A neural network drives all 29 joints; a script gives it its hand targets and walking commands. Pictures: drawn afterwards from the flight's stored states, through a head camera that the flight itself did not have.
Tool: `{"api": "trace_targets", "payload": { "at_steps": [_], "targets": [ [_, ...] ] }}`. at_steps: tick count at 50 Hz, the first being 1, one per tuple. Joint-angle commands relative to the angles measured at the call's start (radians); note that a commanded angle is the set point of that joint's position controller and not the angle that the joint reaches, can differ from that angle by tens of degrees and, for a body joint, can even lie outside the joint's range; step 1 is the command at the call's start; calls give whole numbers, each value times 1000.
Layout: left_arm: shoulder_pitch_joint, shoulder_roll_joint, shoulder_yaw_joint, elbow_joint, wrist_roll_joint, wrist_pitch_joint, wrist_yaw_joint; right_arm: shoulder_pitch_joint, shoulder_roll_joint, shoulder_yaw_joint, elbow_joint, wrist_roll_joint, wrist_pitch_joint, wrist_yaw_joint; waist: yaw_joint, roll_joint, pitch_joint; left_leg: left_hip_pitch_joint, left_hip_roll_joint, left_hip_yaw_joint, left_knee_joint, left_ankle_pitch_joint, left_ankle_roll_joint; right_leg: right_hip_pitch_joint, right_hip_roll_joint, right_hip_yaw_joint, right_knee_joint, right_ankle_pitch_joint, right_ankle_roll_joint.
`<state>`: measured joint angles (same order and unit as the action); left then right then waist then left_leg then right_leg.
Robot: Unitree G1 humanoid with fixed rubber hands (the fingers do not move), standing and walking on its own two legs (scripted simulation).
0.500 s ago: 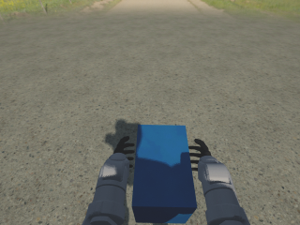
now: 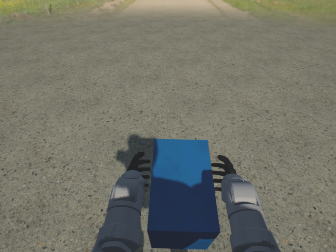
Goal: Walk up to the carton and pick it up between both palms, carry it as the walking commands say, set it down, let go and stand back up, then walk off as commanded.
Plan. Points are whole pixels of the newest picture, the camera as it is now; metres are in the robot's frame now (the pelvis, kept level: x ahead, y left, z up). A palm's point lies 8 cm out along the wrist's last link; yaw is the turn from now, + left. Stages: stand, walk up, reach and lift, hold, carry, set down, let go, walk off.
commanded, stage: hold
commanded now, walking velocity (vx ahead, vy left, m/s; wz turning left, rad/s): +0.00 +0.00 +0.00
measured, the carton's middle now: (180, 193) +0.33 +0.00 -0.04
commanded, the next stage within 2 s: carry in 0.14 s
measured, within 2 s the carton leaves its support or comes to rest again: neither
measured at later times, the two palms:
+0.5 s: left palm (141, 160) +0.35 +0.10 +0.08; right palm (233, 177) +0.31 -0.13 +0.07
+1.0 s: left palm (155, 154) +0.38 +0.07 +0.07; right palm (236, 205) +0.23 -0.12 +0.07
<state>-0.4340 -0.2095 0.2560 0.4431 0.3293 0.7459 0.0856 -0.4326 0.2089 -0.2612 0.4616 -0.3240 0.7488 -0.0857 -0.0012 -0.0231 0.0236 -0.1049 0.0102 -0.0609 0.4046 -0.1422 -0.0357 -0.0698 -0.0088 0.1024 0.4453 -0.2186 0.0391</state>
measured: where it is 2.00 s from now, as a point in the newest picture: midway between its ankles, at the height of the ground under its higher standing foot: outside the picture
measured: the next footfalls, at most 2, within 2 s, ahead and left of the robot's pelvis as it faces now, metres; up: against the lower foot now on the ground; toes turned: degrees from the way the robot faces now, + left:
right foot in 0.56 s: +0.04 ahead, -0.06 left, +0.00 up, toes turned -21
left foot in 0.88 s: +0.18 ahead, +0.22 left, +0.00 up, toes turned -34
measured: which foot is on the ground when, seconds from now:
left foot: down 0.00-0.56, up 0.58-0.86, down 0.88-1.00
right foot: down 0.00-0.34, up 0.36-0.54, down 0.56-0.88, up 0.90-1.00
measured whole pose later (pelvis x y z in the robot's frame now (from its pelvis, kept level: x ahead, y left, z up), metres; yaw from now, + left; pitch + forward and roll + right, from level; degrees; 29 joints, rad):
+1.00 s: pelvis +0.08 +0.15 -0.01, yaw -43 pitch +6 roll +0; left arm -0.22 -0.15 0.03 -0.27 0.04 1.16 0.28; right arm -0.25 0.15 0.03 -0.20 -0.06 1.13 -0.29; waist 0.04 -0.04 -0.09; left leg -0.39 0.06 0.14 0.60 -0.31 0.02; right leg -0.65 -0.02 0.01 1.07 -0.49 0.01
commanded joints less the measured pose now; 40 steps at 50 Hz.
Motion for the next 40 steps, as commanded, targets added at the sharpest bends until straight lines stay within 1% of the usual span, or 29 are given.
{"api": "trace_targets", "payload": {
  "at_steps": [1, 6, 7, 9, 10, 11, 12, 13, 14, 15, 16, 17, 18, 19, 20, 21, 23, 25, 26, 27, 28, 29, 30, 31, 32, 33, 34, 35, 40],
  "targets": [
    [-494, -1097, -467, 7, -288, -40, -274, -557, 1080, 456, -40, 288, -63, 271, -2, 15, -243, 171, -106, 15, -54, -14, 27, -116, 107, -40, -119, -30, -22],
    [-484, -1101, -475, 0, -291, -37, -272, -550, 1077, 462, -49, 290, -61, 273, -2, 18, -248, 175, -105, 13, -53, 0, 27, -114, 108, -41, -116, -18, -23],
    [-458, -1049, -475, -22, -286, -40, -266, -563, 1046, 481, -86, 299, -62, 266, 7, 84, -238, -76, 95, -45, 1, -238, 35, -237, -85, 18, 2, -204, -43],
    [-481, -1044, -484, -40, -309, -35, -257, -564, 1055, 518, -98, 307, -48, 251, 22, 42, -261, -205, 80, -24, 62, -313, 33, -260, -117, 102, -14, -283, -68],
    [-502, -1039, -504, -61, -324, -32, -250, -570, 1058, 536, -109, 313, -39, 243, 28, -6, -277, -232, 60, 14, 121, -309, 20, -275, -141, 150, -40, -306, -83],
    [-525, -1039, -531, -95, -345, -24, -243, -578, 1062, 562, -135, 326, -30, 232, 31, -87, -282, -247, 35, 56, 225, -281, 8, -304, -184, 223, -78, -294, -104],
    [-535, -1052, -578, -149, -375, -12, -234, -589, 1074, 605, -198, 353, -20, 220, 30, -177, -301, -239, 15, 86, 335, -231, 0, -325, -235, 306, -108, -226, -122],
    [-523, -1068, -622, -198, -395, 4, -223, -593, 1082, 646, -256, 375, -5, 209, 30, -212, -317, -246, 9, 74, 335, -248, 4, -324, -247, 346, -105, -147, -132],
    [-508, -1076, -657, -252, -416, 24, -211, -586, 1090, 682, -306, 400, 12, 197, 27, -209, -338, -229, 10, 64, 296, -253, 13, -321, -234, 341, -66, -41, -130],
    [-499, -1077, -685, -306, -436, 46, -198, -563, 1096, 713, -352, 427, 33, 182, 15, -191, -369, -164, 12, 63, 215, -217, 27, -343, -204, 301, -8, 69, -112],
    [-495, -1075, -707, -357, -452, 69, -183, -530, 1099, 735, -390, 449, 55, 166, -5, -137, -408, -58, 30, 51, 107, -182, 44, -409, -140, 231, 69, 103, -82],
    [-478, -1072, -736, -405, -468, 98, -173, -481, 1077, 736, -414, 458, 78, 148, -19, 58, -433, 20, 146, -72, -28, -196, 83, -516, -33, 90, 248, -3, -47],
    [-458, -1061, -749, -442, -477, 128, -164, -429, 1058, 729, -432, 464, 99, 129, -13, 306, -459, 94, 344, -223, -42, 15, 171, -660, 54, -88, 474, -264, -17],
    [-452, -1044, -764, -492, -503, 153, -149, -394, 1054, 734, -492, 478, 117, 109, 0, 290, -473, 84, 387, -187, 12, 207, 217, -677, 19, -118, 596, -365, -21],
    [-428, -1040, -767, -513, -521, 174, -143, -368, 1035, 731, -541, 471, 133, 94, 5, 204, -467, 40, 360, -113, 45, 307, 220, -640, 0, -125, 637, -333, -29],
    [-405, -1039, -769, -544, -540, 193, -136, -340, 1027, 725, -577, 466, 152, 81, 4, 150, -454, 13, 325, -28, 68, 342, 216, -608, -12, -133, 640, -278, -30],
    [-354, -1042, -771, -604, -561, 234, -113, -311, 1016, 713, -639, 470, 191, 54, 4, 161, -463, 1, 267, 127, 134, 422, 194, -520, -14, -168, 528, -216, -30],
    [-263, -1016, -735, -634, -557, 276, -84, -235, 998, 711, -690, 476, 230, 28, 6, 192, -477, 4, 264, 184, 189, 458, 191, -439, -2, -204, 358, -176, -39],
    [-215, -1006, -713, -640, -551, 295, -72, -207, 995, 708, -706, 480, 248, 14, 22, 158, -479, -10, 248, 217, 263, 446, 178, -370, -2, -202, 197, -77, -49],
    [-177, -997, -696, -647, -546, 310, -64, -180, 992, 702, -706, 485, 266, 2, 45, 88, -476, -130, 210, 255, 371, 352, 133, -216, -37, -123, 28, 96, -62],
    [-133, -979, -672, -641, -539, 323, -56, -171, 981, 699, -707, 489, 285, -7, 61, -34, -467, -430, 155, 234, 496, -54, 69, 25, -177, 114, 39, 368, -108],
    [-120, -950, -660, -648, -534, 326, -48, -153, 983, 721, -731, 497, 299, -9, 41, -305, -485, -723, 2, 181, 683, -507, -21, 181, -463, 585, 62, 904, -240],
    [-117, -949, -670, -690, -549, 328, -47, -171, 992, 720, -737, 517, 304, -15, 25, -156, -488, -771, 38, 44, 829, -471, -46, 215, -413, 496, 133, 1012, -247],
    [-116, -951, -653, -696, -547, 330, -38, -198, 985, 739, -789, 539, 309, -15, 28, -194, -529, -790, 31, 3, 857, -419, -48, 203, -402, 510, 101, 805, -260],
    [-125, -972, -659, -722, -545, 331, -31, -240, 995, 755, -820, 562, 311, -16, 26, -141, -518, -774, 65, -24, 868, -335, -51, 157, -353, 432, 84, 621, -233],
    [-109, -986, -655, -750, -536, 328, -26, -249, 1014, 774, -844, 580, 312, -14, 29, -151, -503, -739, 64, -9, 843, -252, -47, 110, -293, 352, 78, 534, -206],
    [-119, -996, -653, -778, -530, 323, -22, -260, 1026, 782, -862, 593, 309, -12, 27, -148, -492, -669, 49, 25, 797, -214, -51, 42, -242, 265, 86, 504, -182],
    [-121, -994, -647, -812, -530, 318, -18, -261, 1028, 785, -886, 603, 307, -14, 29, -154, -481, -634, 28, 51, 745, -208, -51, 10, -218, 238, 78, 471, -167],
    [-68, -912, -648, -853, -512, 332, 4, -151, 997, 771, -876, 581, 323, -29, 35, -204, -477, -470, -27, 66, 428, -233, -37, -68, -190, 288, 42, 351, -157]
  ]
}}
